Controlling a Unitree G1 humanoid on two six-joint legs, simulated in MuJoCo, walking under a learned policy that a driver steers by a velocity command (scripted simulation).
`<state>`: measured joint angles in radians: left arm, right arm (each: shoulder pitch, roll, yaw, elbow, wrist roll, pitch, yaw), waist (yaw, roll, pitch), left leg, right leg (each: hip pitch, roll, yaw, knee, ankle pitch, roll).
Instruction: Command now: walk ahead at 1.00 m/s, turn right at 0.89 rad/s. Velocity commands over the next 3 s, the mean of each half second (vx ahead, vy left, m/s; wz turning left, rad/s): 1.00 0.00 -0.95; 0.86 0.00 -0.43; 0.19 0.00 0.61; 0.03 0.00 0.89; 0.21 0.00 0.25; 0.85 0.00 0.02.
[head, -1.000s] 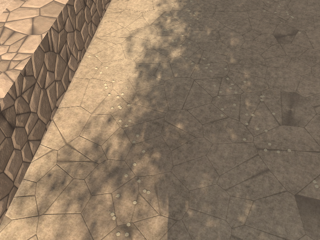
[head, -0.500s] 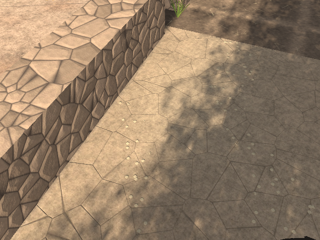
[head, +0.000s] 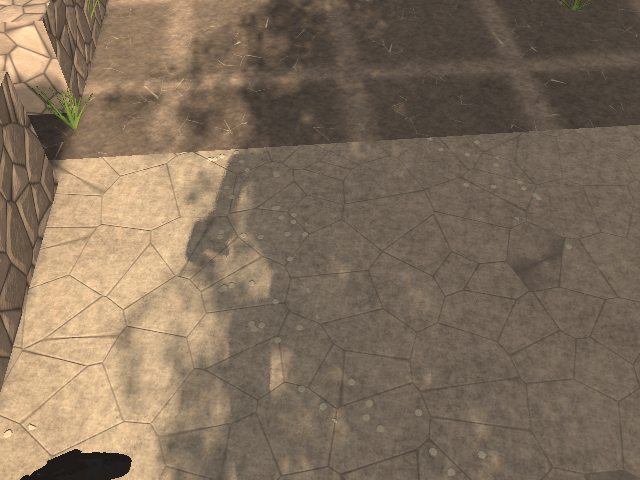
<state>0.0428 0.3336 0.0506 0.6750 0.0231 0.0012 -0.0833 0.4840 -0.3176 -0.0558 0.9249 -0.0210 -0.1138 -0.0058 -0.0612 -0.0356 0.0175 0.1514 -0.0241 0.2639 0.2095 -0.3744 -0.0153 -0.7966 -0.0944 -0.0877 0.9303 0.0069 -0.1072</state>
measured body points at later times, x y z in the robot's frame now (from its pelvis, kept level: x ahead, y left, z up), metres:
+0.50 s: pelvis +0.47 -0.05 +0.00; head +0.51 -0.06 +0.45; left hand +0.58 +0.24 -0.12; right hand +0.64 -0.35 -0.04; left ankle +0.73 +0.02 -0.70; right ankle +0.28 -0.04 -0.73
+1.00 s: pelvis +0.85 -0.26 -0.01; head +0.88 -0.29 +0.43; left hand +1.19 -0.28 -0.07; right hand +0.61 -0.40 -0.14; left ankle +0.75 +0.01 -0.67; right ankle +0.91 -0.40 -0.73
